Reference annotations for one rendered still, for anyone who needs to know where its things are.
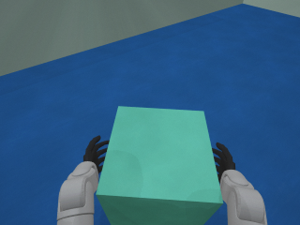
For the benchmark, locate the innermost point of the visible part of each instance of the robot left forearm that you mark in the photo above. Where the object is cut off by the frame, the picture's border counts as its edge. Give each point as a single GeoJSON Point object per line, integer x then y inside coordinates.
{"type": "Point", "coordinates": [76, 204]}

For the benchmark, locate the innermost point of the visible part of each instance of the carton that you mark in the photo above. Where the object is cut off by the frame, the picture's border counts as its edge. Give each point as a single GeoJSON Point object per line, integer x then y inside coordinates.
{"type": "Point", "coordinates": [159, 169]}

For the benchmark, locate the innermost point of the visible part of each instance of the robot right forearm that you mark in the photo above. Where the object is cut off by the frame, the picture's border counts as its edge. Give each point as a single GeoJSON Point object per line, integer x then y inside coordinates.
{"type": "Point", "coordinates": [245, 205]}

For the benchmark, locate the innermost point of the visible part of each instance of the robot left hand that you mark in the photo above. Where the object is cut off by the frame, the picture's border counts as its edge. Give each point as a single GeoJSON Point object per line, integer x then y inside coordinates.
{"type": "Point", "coordinates": [92, 153]}

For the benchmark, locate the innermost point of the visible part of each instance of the robot right hand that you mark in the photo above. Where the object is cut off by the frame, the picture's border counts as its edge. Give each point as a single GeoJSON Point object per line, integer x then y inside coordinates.
{"type": "Point", "coordinates": [225, 160]}

